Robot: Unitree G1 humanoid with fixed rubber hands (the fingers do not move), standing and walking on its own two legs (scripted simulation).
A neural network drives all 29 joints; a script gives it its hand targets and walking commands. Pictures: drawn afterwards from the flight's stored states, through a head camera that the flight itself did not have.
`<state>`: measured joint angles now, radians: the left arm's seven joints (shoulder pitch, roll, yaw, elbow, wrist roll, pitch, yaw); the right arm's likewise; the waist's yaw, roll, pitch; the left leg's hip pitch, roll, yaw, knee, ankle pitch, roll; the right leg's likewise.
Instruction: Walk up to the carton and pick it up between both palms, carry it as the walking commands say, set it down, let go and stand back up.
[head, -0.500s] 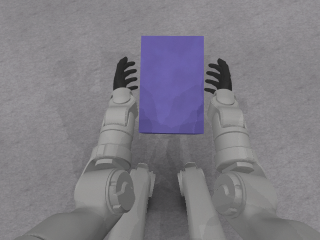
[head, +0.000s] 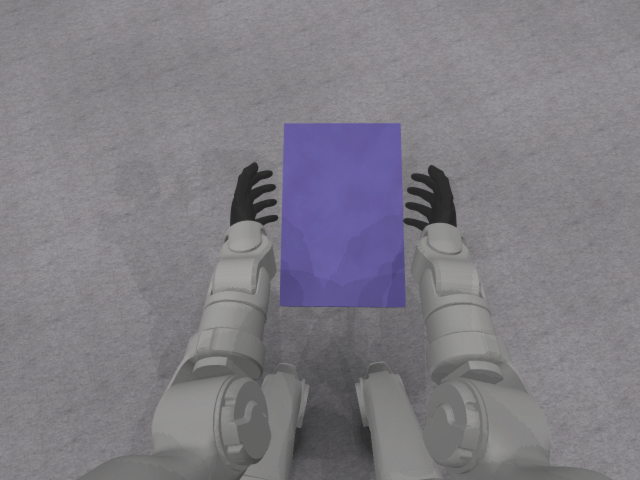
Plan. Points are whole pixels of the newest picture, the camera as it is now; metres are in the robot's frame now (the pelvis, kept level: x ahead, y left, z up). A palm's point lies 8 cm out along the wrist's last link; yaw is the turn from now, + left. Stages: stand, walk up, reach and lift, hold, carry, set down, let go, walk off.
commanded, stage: reach and lift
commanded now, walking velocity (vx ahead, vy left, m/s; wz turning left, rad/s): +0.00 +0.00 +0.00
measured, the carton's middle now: (340, 222) +0.46 -0.01 -0.14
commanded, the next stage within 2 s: none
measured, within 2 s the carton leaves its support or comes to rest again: neither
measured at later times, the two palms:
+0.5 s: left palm (234, 219) +0.40 +0.11 +0.03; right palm (459, 224) +0.39 -0.13 +0.02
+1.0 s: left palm (212, 208) +0.38 +0.11 +0.09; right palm (486, 214) +0.37 -0.13 +0.09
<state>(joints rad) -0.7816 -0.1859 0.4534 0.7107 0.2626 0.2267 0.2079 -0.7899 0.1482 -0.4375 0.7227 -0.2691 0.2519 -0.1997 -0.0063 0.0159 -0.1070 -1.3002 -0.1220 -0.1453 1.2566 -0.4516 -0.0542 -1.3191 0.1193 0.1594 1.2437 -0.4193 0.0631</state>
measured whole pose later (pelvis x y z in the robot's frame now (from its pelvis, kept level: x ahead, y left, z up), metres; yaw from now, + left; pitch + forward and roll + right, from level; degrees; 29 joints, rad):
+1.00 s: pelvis +0.03 +0.00 +0.11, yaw +0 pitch +11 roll +0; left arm -0.50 -0.23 0.39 0.58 0.30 0.31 0.13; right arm -0.50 0.23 -0.39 0.56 -0.32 0.34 -0.14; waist -0.01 0.02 -0.02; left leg -0.57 -0.07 -0.18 0.64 -0.25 -0.03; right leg -0.59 0.07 0.17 0.63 -0.23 0.03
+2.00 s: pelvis +0.04 -0.01 +0.13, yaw +1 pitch -9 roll +0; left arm -0.50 -0.22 0.38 0.58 0.37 0.69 0.11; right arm -0.49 0.23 -0.34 0.56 -0.36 0.70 -0.14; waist 0.00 0.00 -0.01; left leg -0.10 -0.04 -0.17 0.49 -0.24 -0.03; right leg -0.11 0.05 0.14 0.49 -0.22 0.01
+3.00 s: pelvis +0.03 -0.01 +0.13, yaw +1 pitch -9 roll +0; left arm -0.44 -0.21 0.29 0.48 0.33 0.74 0.10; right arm -0.42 0.20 -0.27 0.48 -0.31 0.75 -0.12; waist 0.01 0.01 -0.02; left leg -0.10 -0.04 -0.15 0.46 -0.22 -0.03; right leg -0.11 0.05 0.13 0.47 -0.20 0.01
